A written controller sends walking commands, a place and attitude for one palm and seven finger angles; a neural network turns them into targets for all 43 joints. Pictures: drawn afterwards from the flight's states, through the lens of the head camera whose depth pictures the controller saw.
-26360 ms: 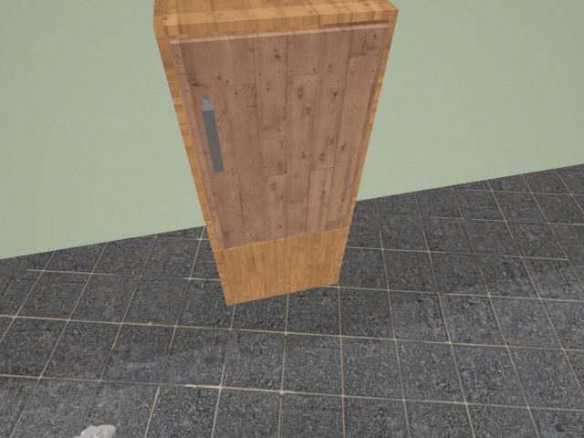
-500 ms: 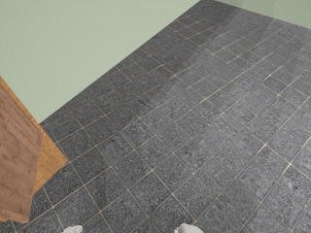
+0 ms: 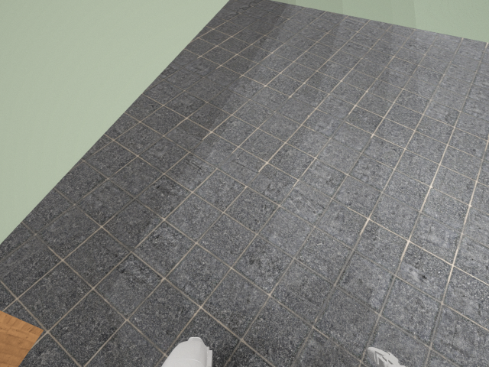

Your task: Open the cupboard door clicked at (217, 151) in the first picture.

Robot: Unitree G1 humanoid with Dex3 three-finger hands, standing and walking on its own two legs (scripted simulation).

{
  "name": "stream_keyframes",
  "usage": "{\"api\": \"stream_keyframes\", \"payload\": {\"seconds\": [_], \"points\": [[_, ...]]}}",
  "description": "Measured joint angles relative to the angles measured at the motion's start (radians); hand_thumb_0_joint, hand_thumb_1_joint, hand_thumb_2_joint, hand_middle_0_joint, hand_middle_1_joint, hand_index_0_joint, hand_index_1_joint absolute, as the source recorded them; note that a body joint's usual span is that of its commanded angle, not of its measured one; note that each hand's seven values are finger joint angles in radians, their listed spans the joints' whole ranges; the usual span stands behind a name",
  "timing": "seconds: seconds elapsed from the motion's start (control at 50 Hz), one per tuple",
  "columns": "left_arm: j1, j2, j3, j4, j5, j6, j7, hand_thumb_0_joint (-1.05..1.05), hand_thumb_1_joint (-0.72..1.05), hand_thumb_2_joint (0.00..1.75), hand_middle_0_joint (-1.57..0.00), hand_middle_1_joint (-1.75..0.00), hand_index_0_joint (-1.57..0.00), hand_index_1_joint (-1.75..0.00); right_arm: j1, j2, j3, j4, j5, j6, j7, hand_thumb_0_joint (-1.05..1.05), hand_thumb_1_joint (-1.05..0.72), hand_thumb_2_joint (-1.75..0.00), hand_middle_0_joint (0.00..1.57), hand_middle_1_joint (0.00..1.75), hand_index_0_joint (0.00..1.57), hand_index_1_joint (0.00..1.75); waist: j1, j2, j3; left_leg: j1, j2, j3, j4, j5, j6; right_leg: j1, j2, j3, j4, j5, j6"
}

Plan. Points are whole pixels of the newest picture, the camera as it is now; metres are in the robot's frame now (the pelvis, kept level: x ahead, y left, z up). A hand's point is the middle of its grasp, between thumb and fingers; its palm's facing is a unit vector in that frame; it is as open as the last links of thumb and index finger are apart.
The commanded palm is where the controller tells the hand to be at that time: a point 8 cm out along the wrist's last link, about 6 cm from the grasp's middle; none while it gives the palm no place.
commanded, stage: walk to a spot facing it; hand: left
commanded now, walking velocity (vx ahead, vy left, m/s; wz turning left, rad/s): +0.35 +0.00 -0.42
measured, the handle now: out of the picture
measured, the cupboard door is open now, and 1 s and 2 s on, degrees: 46 46 46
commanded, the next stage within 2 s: turn to face it in 1.02 s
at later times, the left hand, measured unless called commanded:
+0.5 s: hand (214, 234) +0.40 +0.10 -0.15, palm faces -0.26 -0.94 -0.24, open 7.4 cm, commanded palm none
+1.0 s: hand (225, 201) +0.51 +0.09 -0.18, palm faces -0.22 -0.96 -0.14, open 7.4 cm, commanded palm none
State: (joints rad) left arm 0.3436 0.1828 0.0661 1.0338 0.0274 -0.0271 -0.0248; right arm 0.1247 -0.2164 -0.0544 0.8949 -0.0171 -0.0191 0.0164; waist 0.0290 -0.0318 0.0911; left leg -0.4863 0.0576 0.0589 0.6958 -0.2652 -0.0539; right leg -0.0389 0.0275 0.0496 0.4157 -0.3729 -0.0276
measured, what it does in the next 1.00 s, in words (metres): walks ahead, turning right: left foot, then right foot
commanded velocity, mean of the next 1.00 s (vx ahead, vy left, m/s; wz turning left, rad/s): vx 0.36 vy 0.00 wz -0.23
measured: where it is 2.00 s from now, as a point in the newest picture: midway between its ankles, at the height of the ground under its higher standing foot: (295, 248)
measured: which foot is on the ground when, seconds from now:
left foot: up 0.00-0.02, down 0.04-0.44, up 0.46-0.80, down 0.82-1.00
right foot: down 0.00-0.04, up 0.06-0.42, down 0.44-0.82, up 0.84-1.00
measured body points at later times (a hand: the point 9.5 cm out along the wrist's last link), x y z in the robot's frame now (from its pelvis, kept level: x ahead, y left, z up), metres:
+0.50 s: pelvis +0.21 -0.05 -0.01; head +0.25 -0.08 +0.44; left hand +0.41 +0.15 -0.13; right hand +0.07 -0.26 -0.16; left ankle +0.13 +0.11 -0.68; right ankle +0.22 -0.14 -0.74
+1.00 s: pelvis +0.46 -0.08 +0.00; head +0.48 -0.07 +0.45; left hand +0.52 +0.14 -0.17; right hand +0.45 -0.32 -0.14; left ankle +0.51 +0.00 -0.74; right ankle +0.38 -0.19 -0.64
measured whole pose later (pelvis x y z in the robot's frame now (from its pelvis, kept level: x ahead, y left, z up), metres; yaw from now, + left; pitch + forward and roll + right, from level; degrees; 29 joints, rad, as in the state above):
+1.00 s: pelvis +0.46 -0.08 +0.00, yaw -18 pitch -1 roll +0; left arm 0.27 0.17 0.07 1.08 0.03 -0.01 -0.03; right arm 0.21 -0.15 -0.04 1.01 -0.03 -0.08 -0.02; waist 0.03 -0.04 0.06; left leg -0.26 0.03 0.20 0.51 -0.24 0.05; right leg -0.51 -0.07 -0.02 1.23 -0.28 -0.01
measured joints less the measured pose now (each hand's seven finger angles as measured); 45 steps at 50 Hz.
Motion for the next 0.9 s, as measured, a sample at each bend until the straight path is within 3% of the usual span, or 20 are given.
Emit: {"api": "stream_keyframes", "payload": {"seconds": [0.04,0.06,0.08,0.12,0.16,0.22,0.28,0.36,0.42,0.44,0.48,0.52,0.54,0.6,0.72,0.78,0.82,0.84,0.9], "points": [[0.021,-0.003,0.005,0.008,-0.005,0.005,-0.001,0.01,0.9,0.89,-0.21,-0.3,-0.2,-0.3,-0.004,-0.001,0.012,-0.016,-0.005,-0.027,-0.005,0.01,-0.91,-0.9,0.2,0.3,0.2,0.3,0.005,0.006,-0.011,0.069,-0.003,-0.001,-0.12,0.011,0.025,-0.02,0.009,0.017,0.101,-0.066,0.005],[0.023,-0.004,0.006,0.011,-0.009,0.011,-0.003,0.01,0.9,0.89,-0.21,-0.3,-0.2,-0.3,-0.005,-0.002,0.016,-0.024,-0.012,-0.043,-0.01,0.01,-0.91,-0.9,0.2,0.3,0.2,0.3,0.002,0.017,-0.013,0.068,0.008,0.001,-0.113,0.093,0.044,-0.071,0.016,0.007,0.244,-0.112,0.002],[0.012,0.003,0.008,0.016,-0.009,0.018,-0.005,0.01,0.9,0.89,-0.21,-0.3,-0.2,-0.3,-0.007,0.006,0.02,-0.025,-0.017,-0.051,-0.017,0.0,-0.91,-0.9,0.2,0.3,0.2,0.3,0.001,0.009,-0.007,0.065,0.011,0.018,-0.067,0.093,0.057,-0.131,0.013,0.003,0.411,-0.134,-0.004],[-0.02,0.022,0.015,0.018,-0.003,0.026,-0.009,0.01,0.9,0.89,-0.2,-0.3,-0.2,-0.3,0.012,0.026,0.028,-0.021,-0.022,-0.052,-0.021,0.0,-0.91,-0.9,0.2,0.3,0.2,0.3,0.003,-0.014,-0.007,0.09,0.013,0.054,-0.042,0.033,0.067,-0.26,-0.005,-0.018,0.684,-0.102,-0.013],[-0.065,0.035,0.022,0.003,0.003,0.03,-0.016,0.01,0.91,0.89,-0.2,-0.3,-0.2,-0.3,0.048,0.043,0.032,-0.006,-0.022,-0.049,-0.025,0.0,-0.91,-0.9,0.2,0.3,0.2,0.3,0.004,-0.02,-0.012,0.133,0.013,0.077,-0.086,0.011,0.064,-0.37,-0.037,-0.053,0.808,-0.023,-0.007],[-0.125,0.039,0.025,-0.039,0.008,0.03,-0.025,0.01,0.91,0.89,-0.2,-0.3,-0.19,-0.3,0.107,0.056,0.034,0.039,-0.02,-0.047,-0.031,0.0,-0.91,-0.9,0.2,0.3,0.2,0.3,0.003,-0.009,-0.022,0.206,0.017,0.106,-0.187,0.028,0.056,-0.478,-0.083,-0.087,0.766,0.058,0.011],[-0.173,0.034,0.022,-0.074,0.008,0.029,-0.029,0.01,0.91,0.89,-0.2,-0.3,-0.19,-0.3,0.168,0.044,0.023,0.078,-0.02,-0.041,-0.03,0.0,-0.92,-0.9,0.2,0.3,0.2,0.3,-0.017,0.014,-0.031,0.276,0.024,0.134,-0.266,0.029,0.049,-0.509,-0.112,-0.106,0.576,0.1,0.021],[-0.236,0.034,0.016,-0.098,0.009,0.028,-0.031,0.01,0.91,0.89,-0.2,-0.3,-0.19,-0.3,0.243,0.024,0.016,0.116,-0.023,-0.027,-0.02,0.0,-0.92,-0.9,0.2,0.3,0.2,0.3,-0.058,0.032,-0.031,0.349,0.034,0.168,-0.3,-0.011,0.023,-0.478,-0.12,-0.124,0.342,0.127,0.024],[-0.27,0.038,0.009,-0.105,0.01,0.015,-0.03,0.01,0.91,0.89,-0.2,-0.3,-0.19,-0.3,0.299,0.013,0.016,0.146,-0.023,-0.015,-0.016,0.0,-0.92,-0.9,0.2,0.3,0.2,0.3,-0.081,0.041,-0.03,0.384,0.058,0.183,-0.247,-0.086,-0.011,-0.39,-0.1,-0.15,0.2,0.138,0.011],[-0.278,0.043,0.005,-0.108,0.01,0.001,-0.029,0.01,0.91,0.89,-0.2,-0.3,-0.19,-0.3,0.32,0.013,0.018,0.156,-0.018,-0.011,-0.013,0.0,-0.92,-0.9,0.2,0.3,0.2,0.3,-0.084,0.036,-0.032,0.37,0.069,0.183,-0.177,-0.126,-0.012,-0.356,-0.095,-0.15,0.162,0.137,-0.009],[-0.288,0.029,0.003,-0.102,0.002,-0.029,-0.014,0.0,0.91,0.89,-0.2,-0.3,-0.19,-0.3,0.309,0.006,0.019,0.189,-0.007,0.009,-0.009,0.01,-0.91,-0.9,0.2,0.3,0.2,0.3,-0.082,0.05,-0.013,0.281,0.076,0.114,0.109,-0.223,0.004,-0.344,-0.076,-0.155,0.221,0.101,-0.023],[-0.27,0.011,-0.004,-0.092,-0.007,-0.039,0.001,0.0,0.91,0.89,-0.2,-0.3,-0.19,-0.3,0.28,0.004,0.014,0.208,-0.003,0.019,-0.012,0.01,-0.91,-0.9,0.2,0.3,0.2,0.3,-0.084,0.053,-0.005,0.172,0.059,0.054,0.351,-0.213,0.011,-0.291,-0.063,-0.159,0.202,0.07,-0.023],[-0.253,0.003,-0.008,-0.084,-0.009,-0.039,0.008,0.0,0.91,0.89,-0.2,-0.3,-0.19,-0.3,0.263,0.005,0.012,0.208,-0.003,0.02,-0.014,0.01,-0.91,-0.9,0.2,0.3,0.2,0.3,-0.084,0.052,-0.007,0.125,0.056,0.042,0.406,-0.188,0.009,-0.258,-0.056,-0.16,0.168,0.072,-0.017],[-0.193,-0.017,-0.008,-0.046,-0.014,-0.041,0.021,0.0,0.91,0.89,-0.2,-0.3,-0.2,-0.3,0.207,0.019,0.008,0.184,-0.005,0.014,-0.013,0.01,-0.91,-0.9,0.19,0.3,0.2,0.3,-0.085,0.036,-0.022,0.025,0.061,0.037,0.371,-0.117,0.001,-0.164,-0.04,-0.158,0.058,0.086,-0.018],[-0.102,0.012,0.001,0.015,-0.01,-0.049,0.023,-0.02,0.95,0.89,-0.2,-0.3,-0.2,-0.3,0.089,0.049,0.007,0.126,-0.005,-0.004,0.006,0.01,-0.91,-0.9,0.19,0.3,0.2,0.3,-0.051,0.023,-0.026,-0.043,0.056,0.044,0.095,0.019,0.01,-0.019,-0.013,-0.155,-0.053,0.053,-0.009],[-0.053,0.014,-0.007,0.051,-0.008,-0.043,0.021,-0.01,0.94,0.89,-0.2,-0.3,-0.2,-0.3,0.035,0.053,0.011,0.107,-0.004,-0.014,0.012,0.01,-0.91,-0.9,0.19,0.3,0.2,0.3,-0.031,0.016,-0.018,-0.01,0.033,0.059,-0.026,0.041,0.031,0.044,-0.014,-0.151,-0.042,-0.007,0.009],[-0.01,0.008,-0.008,0.07,-0.011,-0.034,0.019,-0.01,0.93,0.89,-0.2,-0.3,-0.2,-0.3,0.015,0.047,0.015,0.089,-0.009,-0.035,0.011,0.0,-0.91,-0.9,0.19,0.3,0.2,0.3,-0.024,0.014,-0.02,0.047,0.013,0.071,-0.115,0.073,0.059,0.044,-0.024,-0.141,0.058,-0.081,0.02],[0.003,0.003,-0.008,0.078,-0.014,-0.025,0.016,0.0,0.93,0.89,-0.2,-0.3,-0.2,-0.3,0.006,0.043,0.014,0.081,-0.016,-0.048,0.006,0.0,-0.91,-0.9,0.2,0.3,0.2,0.3,-0.024,0.016,-0.021,0.047,0.015,0.077,-0.093,0.122,0.083,-0.005,-0.032,-0.138,0.197,-0.11,0.016],[-0.004,0.005,-0.008,0.093,-0.012,0.002,0.01,0.0,0.92,0.89,-0.2,-0.3,-0.2,-0.3,0.008,0.053,0.016,0.072,-0.018,-0.061,-0.01,0.0,-0.91,-0.9,0.2,0.3,0.2,0.3,-0.017,-0.01,-0.016,0.08,0.002,0.113,-0.024,0.027,0.118,-0.215,-0.046,-0.078,0.683,-0.083,-0.004]]}}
